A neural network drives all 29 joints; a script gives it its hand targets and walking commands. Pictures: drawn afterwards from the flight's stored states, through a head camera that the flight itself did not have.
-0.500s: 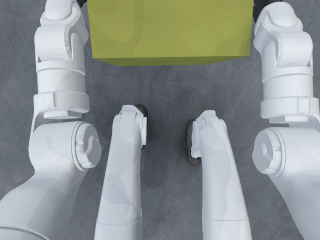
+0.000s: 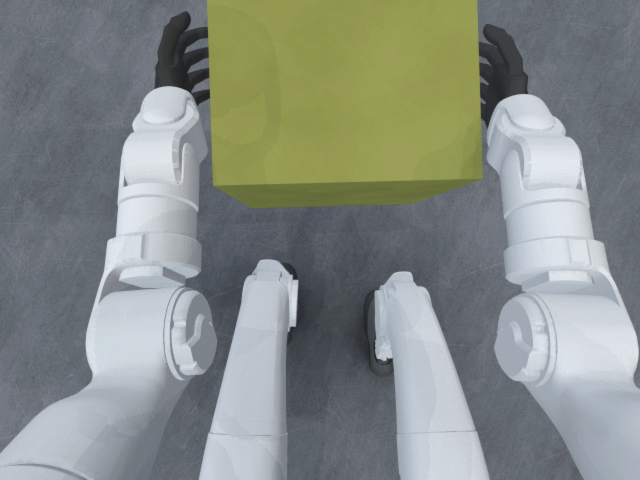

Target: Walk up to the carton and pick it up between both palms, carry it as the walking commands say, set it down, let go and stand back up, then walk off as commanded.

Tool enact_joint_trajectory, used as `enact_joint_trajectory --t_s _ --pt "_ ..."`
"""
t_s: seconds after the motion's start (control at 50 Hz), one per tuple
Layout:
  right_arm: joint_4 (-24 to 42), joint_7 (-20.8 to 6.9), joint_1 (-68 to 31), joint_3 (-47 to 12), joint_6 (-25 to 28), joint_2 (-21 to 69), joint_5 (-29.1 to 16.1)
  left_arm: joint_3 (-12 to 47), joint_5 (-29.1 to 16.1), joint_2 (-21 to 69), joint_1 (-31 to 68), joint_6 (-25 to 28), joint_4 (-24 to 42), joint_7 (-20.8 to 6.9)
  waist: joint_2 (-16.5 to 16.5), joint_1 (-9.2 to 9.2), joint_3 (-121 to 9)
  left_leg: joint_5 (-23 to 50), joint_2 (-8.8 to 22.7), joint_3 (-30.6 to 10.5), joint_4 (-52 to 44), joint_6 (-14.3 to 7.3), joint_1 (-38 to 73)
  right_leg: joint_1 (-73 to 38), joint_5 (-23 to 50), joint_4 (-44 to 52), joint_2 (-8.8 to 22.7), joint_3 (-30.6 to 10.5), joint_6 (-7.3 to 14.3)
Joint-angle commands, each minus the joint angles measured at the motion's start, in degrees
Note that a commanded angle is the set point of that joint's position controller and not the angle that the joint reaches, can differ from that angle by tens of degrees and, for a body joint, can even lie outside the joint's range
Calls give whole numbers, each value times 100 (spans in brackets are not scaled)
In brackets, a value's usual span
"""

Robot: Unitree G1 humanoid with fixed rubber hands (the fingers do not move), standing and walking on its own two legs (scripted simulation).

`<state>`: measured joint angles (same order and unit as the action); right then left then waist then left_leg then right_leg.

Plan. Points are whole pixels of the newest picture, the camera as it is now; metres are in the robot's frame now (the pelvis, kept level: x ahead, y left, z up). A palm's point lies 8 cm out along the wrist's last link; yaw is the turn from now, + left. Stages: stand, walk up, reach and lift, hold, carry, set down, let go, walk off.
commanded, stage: reach and lift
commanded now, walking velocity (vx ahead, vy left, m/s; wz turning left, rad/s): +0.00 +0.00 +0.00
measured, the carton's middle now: (336, 118) +0.51 +0.02 -0.14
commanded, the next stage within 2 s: none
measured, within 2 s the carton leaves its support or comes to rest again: neither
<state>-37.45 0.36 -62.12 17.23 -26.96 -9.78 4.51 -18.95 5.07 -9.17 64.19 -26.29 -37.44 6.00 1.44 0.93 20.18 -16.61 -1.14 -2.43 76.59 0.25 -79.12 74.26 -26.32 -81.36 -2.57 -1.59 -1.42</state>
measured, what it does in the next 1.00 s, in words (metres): rises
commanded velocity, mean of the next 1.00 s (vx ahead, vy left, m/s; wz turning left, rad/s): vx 0.00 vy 0.00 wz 0.00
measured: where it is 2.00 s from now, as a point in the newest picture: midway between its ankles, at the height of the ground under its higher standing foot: (330, 334)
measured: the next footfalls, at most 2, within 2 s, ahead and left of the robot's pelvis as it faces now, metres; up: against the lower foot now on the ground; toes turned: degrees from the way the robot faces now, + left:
none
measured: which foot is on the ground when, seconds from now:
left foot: down 0.00-1.00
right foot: down 0.00-1.00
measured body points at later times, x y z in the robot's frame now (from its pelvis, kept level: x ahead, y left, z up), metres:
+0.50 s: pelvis +0.09 +0.00 +0.08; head +0.22 +0.00 +0.51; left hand +0.48 +0.19 +0.05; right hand +0.49 -0.16 +0.04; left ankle +0.17 +0.12 -0.57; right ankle +0.11 -0.13 -0.57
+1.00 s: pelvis +0.13 -0.01 +0.14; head +0.22 +0.00 +0.58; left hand +0.46 +0.19 +0.10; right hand +0.47 -0.16 +0.09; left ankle +0.17 +0.12 -0.57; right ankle +0.11 -0.13 -0.57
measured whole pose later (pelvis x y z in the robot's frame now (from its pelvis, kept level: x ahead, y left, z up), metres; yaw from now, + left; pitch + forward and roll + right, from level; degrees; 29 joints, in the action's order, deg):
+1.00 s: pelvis +0.13 -0.01 +0.14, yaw +0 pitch +18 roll +0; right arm -28.6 -1.8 -19.4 15.4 -22.7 4.2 12.6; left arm -19.5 10.8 3.1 21.0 -21.6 -28.4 0.9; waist 1.3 1.5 -7.7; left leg -12.4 -0.5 -1.9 36.3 0.4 -41.8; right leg 37.1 -19.1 -38.3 -1.7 -3.6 -0.3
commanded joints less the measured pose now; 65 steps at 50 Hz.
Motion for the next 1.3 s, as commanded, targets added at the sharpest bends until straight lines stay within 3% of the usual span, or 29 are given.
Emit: enact_joint_trajectory --t_s 0.0,0.02,0.06,0.12,0.14,0.18,0.2,0.3,0.32,0.36,0.54,0.56,0.6,0.62,0.66,0.68,0.7,0.76,0.84,0.86,0.92,0.98,1.02,1.04,1.14,1.16,1.24,1.26,1.28 --pt "838 -1728 -4624 -2664 594 6535 -1058 3107 -1233 6989 4011 296 499 -1998 -169 -65 -10462 17 -590 32 -688 -148 4433 -934 -37 1295 -645 230 216" --pt "2267 -1693 -4401 -3247 701 6853 -1505 3741 -1576 7062 4294 411 2071 -1953 -435 59 -12024 1129 -707 209 -585 -125 5335 -2029 1094 1280 -761 197 195" --pt "1919 -1651 -4920 -3106 682 6400 -1431 3455 -1257 6882 3945 298 1316 -1895 -251 -158 -11631 589 -661 316 -827 -97 5050 -1780 523 1540 -648 220 201" --pt "1081 -1692 -3991 -2898 651 6685 -1188 3169 -999 7092 3111 259 399 -1972 -257 164 -10133 272 -676 189 -965 -225 4329 -1376 244 1618 -635 173 160" --pt "1380 -1669 -3727 -2868 719 6422 -1056 3292 -1077 7117 2965 314 981 -1967 -300 -88 -10111 908 -730 182 -1103 -191 4819 -1625 825 1662 -706 163 171" --pt "271 -1690 -2837 -2328 663 6739 -669 2432 -620 7192 1802 275 -528 -2015 -85 37 -7872 416 -725 144 -1186 -287 4083 -785 324 1912 -696 171 170" --pt "1548 -1729 -2329 -2652 790 7033 -844 2899 -814 7669 1460 376 500 -1970 -289 116 -9769 1842 -778 136 -1251 -150 5433 -1858 1645 1859 -727 249 104" --pt "375 -1778 -1646 -1769 760 6752 -74 2064 -413 6899 1329 594 202 -2051 362 19 -6725 289 -529 34 -1964 -268 4141 -1192 229 2589 -638 79 113" --pt "199 -1802 -1986 -1656 804 6507 -65 1875 -228 6843 1246 514 -338 -2054 -264 114 -6354 37 -443 148 -1936 -269 3820 -1158 107 2592 -493 -100 170" --pt "332 -1797 -1924 -1663 854 6583 34 2172 -328 7057 1465 515 -29 -2155 -189 67 -6369 -142 -454 170 -2173 -205 4094 -1400 35 2782 -518 -61 248" --pt "361 -1778 -739 -2300 987 6615 171 2385 -119 6804 -16 727 -67 -2176 44 223 -6064 1739 -547 1 -2741 -154 4717 -2192 1768 3329 -518 -271 118" --pt "970 -1747 128 -2728 961 7143 21 3032 -407 7247 -345 726 722 -2147 -105 -30 -7230 2253 -542 55 -2783 -132 5683 -2973 2313 3428 -576 -276 135" --pt "1354 -1710 -101 -2938 1014 7042 -178 3175 -573 7196 -317 767 777 -2248 26 57 -7074 2626 -537 90 -2835 -145 5754 -3130 2561 3634 -529 -298 76" --pt "1314 -1682 -153 -3033 1088 7079 -130 2918 -354 6997 -531 857 498 -2251 75 463 -6984 2917 -568 100 -2772 -110 5380 -3140 2966 3571 -544 -339 55" --pt "1410 -1707 138 -3275 1073 7260 -225 3254 -445 7218 -1072 846 782 -2266 65 163 -7527 3142 -587 88 -2904 -84 5898 -3469 3137 3572 -551 -293 6" --pt "1539 -1723 -186 -3445 1122 7445 -465 3273 -447 6938 -667 927 962 -2310 -80 597 -7153 2917 -622 209 -2842 -162 5588 -3485 3083 3665 -380 -482 13" --pt "942 -1652 203 -3153 1060 7245 -163 3037 -320 6859 -947 836 474 -2302 310 198 -6345 2474 -472 1 -2977 -213 5207 -3396 3010 3743 -364 -524 -5" --pt "1613 -1587 598 -3426 1038 7099 -218 3338 -442 7009 -1116 778 1054 -2379 27 190 -7331 3345 -607 84 -3337 -128 6063 -4291 4031 3980 -476 -452 -44" --pt "1451 -1565 1165 -3368 973 6982 -152 3326 -397 6901 -1581 807 1100 -2316 -82 252 -6321 3272 -465 5 -3612 -85 6252 -4396 3490 4441 -353 -447 28" --pt "1554 -1554 1066 -3411 1008 7095 -71 3314 -443 6844 -1346 809 1243 -2327 384 237 -6188 3288 -427 -117 -3685 -98 6254 -4240 3796 4396 -407 -446 2" --pt "1453 -1630 289 -3180 964 6863 -41 3132 -191 6849 -1153 564 746 -2357 -341 65 -5594 2625 -473 4 -3832 -43 6174 -3951 2731 4665 -376 -362 87" --pt "1063 -1706 838 -3115 780 6806 114 3121 -173 6911 -1326 490 854 -2332 121 -81 -5591 2619 -441 -53 -3946 -67 6526 -4160 2843 4738 -415 -262 128" --pt "1926 -1741 1209 -3325 710 7206 -96 3534 -397 7307 -1441 439 1696 -2351 -60 -12 -6678 3088 -436 -185 -4192 -98 7395 -5068 3312 4855 -468 -243 138" --pt "1473 -1771 1073 -3014 662 6592 29 3069 -67 7001 -1728 208 752 -2357 -413 -36 -5432 2996 -437 -59 -4152 -29 6682 -4413 3053 4919 -418 -286 185" --pt "2176 -1800 408 -3710 615 7048 -403 3430 -364 7072 -1586 307 1573 -2306 -170 431 -6168 3154 -455 -89 -4468 -142 7427 -5206 3138 5051 -436 -235 67" --pt "1546 -1785 1295 -3287 496 6826 -165 3486 -332 7042 -1743 127 1426 -2326 -215 117 -5144 2830 -406 -79 -4521 -57 7248 -4900 2973 5249 -378 -331 186" --pt "1454 -1901 335 -3046 370 6723 8 3220 -241 7182 -1267 -128 1062 -2393 -90 -24 -4519 1114 -352 -32 -4850 -105 7243 -4657 1216 5538 -314 -231 287" --pt "1375 -1940 49 -2928 395 6836 -139 3135 -431 7032 -698 -35 1081 -2360 230 67 -4375 831 -292 64 -4672 -185 7131 -4550 798 5629 -186 -409 318" --pt "1714 -1977 -352 -3194 417 7128 -287 3248 -279 7328 -671 -71 1399 -2378 -292 314 -5335 690 -367 193 -4817 -81 7515 -5228 886 5566 -174 -397 298"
